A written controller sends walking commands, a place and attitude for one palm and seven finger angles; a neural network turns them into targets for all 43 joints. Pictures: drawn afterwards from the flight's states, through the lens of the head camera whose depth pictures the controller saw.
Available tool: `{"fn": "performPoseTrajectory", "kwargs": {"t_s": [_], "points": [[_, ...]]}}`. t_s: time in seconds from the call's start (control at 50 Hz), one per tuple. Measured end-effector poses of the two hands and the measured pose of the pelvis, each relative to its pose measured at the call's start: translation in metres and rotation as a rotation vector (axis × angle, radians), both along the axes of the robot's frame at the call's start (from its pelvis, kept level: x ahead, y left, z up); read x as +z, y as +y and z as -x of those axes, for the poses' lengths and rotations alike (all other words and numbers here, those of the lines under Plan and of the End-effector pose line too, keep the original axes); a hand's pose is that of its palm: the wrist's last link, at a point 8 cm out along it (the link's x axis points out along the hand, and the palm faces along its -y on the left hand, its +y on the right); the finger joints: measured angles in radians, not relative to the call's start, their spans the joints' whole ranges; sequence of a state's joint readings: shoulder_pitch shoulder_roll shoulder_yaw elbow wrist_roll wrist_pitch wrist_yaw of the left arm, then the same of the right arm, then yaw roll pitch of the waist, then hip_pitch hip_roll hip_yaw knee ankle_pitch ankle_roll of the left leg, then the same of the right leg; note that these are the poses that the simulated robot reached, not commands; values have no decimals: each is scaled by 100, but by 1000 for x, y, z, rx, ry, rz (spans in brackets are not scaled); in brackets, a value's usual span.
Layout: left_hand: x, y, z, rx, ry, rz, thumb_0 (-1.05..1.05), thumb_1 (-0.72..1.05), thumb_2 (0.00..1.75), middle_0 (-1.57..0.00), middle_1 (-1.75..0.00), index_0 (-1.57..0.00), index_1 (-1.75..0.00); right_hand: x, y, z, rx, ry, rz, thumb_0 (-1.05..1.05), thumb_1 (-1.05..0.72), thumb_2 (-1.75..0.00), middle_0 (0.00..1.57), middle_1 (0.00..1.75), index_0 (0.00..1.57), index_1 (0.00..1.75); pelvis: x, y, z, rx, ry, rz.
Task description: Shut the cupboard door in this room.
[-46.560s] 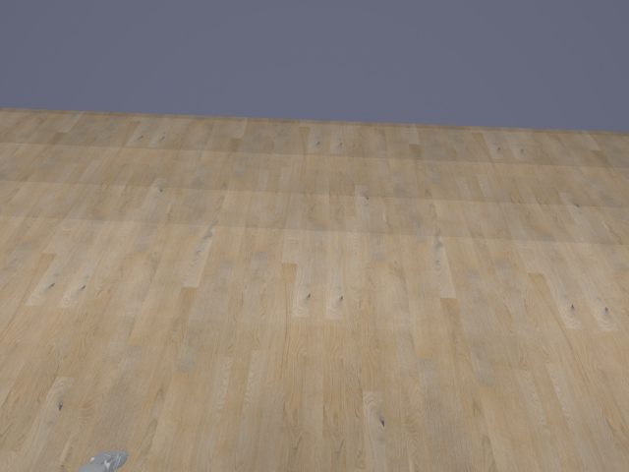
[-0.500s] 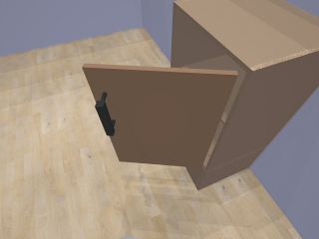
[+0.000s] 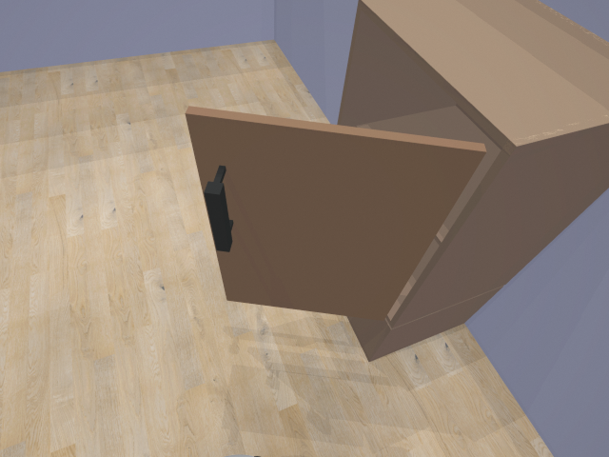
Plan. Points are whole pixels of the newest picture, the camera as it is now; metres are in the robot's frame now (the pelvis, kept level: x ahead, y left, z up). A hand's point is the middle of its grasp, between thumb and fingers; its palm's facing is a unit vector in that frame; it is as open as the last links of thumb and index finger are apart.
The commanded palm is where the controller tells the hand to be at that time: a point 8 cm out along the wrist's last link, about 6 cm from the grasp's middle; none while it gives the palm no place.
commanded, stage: come to a stop and stand still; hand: left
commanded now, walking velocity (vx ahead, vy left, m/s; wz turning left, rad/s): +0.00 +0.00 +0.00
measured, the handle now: (222, 210) +0.49 +0.17 -0.03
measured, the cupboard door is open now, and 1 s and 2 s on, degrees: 62 62 62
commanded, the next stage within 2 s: look again from close up in 0.54 s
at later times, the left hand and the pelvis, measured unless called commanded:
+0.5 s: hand out of the picture -0.01 +0.11 -0.18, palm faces +0.04 -0.99 -0.15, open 7.3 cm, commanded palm none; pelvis -0.01 -0.05 +0.00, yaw +1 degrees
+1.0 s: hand out of the picture +0.05 +0.17 -0.19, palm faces +0.05 -0.97 -0.24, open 7.4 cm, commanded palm none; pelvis +0.01 -0.03 -0.02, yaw +0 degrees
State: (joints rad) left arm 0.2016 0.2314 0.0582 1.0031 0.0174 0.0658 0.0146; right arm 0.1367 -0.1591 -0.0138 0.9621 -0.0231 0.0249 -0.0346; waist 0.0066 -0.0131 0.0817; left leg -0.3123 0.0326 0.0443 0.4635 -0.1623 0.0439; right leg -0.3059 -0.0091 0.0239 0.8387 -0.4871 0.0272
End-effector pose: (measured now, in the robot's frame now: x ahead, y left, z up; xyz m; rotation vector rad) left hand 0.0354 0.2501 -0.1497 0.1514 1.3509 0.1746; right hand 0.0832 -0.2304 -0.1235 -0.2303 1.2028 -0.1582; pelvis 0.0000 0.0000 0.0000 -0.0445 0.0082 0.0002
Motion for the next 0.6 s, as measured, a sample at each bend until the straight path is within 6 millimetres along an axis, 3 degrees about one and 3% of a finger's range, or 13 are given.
{"fn": "performPoseTrajectory", "kwargs": {"t_s": [0.16, 0.36, 0.48, 0.6], "points": [[5, -35, 13, -26, -39, -22, 1, 91, 90, -20, -30, -20, -30, -25, -30, 73, -90, 124, -60, 0, -91, -90, 20, 30, 20, 30, -7, -27, 16, 4, -13, -45], [0, -74, 36, -17, 17, 30, 1, 92, 90, -20, -30, -20, -30, -25, -43, 143, -146, 269, -65, 0, -91, -90, 19, 30, 20, 30, -4, -45, 13, 5, -44, -42], [-5, -87, 47, 7, 54, 57, 1, 92, 90, -20, -30, -20, -30, -21, -40, 156, -148, 328, -66, 0, -91, -90, 19, 30, 20, 30, -4, -50, 10, 11, -38, -41], [-6, -96, 56, 29, 91, 78, 1, 91, 90, -20, -30, -20, -30, -21, -34, 141, -134, 315, -73, 0, -91, -90, 19, 30, 20, 30, -3, -51, 4, 13, -30, -42]]}}
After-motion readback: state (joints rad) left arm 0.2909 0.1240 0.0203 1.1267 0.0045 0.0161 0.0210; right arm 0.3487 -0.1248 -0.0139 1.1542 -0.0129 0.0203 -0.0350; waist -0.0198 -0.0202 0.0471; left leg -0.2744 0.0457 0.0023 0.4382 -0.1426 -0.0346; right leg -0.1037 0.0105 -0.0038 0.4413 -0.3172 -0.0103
